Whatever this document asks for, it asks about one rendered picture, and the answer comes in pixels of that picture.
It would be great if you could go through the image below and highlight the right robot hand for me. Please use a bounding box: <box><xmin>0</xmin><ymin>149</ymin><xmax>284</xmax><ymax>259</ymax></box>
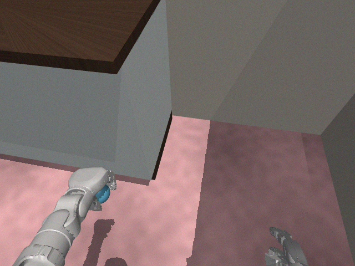
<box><xmin>265</xmin><ymin>227</ymin><xmax>308</xmax><ymax>266</ymax></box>

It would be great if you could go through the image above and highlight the left robot hand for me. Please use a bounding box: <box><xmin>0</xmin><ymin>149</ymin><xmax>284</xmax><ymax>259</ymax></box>
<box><xmin>68</xmin><ymin>167</ymin><xmax>117</xmax><ymax>211</ymax></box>

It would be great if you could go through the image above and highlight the ball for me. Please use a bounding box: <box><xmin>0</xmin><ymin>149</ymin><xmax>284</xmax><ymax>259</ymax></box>
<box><xmin>95</xmin><ymin>185</ymin><xmax>110</xmax><ymax>203</ymax></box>

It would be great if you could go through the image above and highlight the left robot arm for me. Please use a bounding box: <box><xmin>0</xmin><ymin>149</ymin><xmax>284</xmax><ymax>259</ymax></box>
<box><xmin>12</xmin><ymin>186</ymin><xmax>94</xmax><ymax>266</ymax></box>

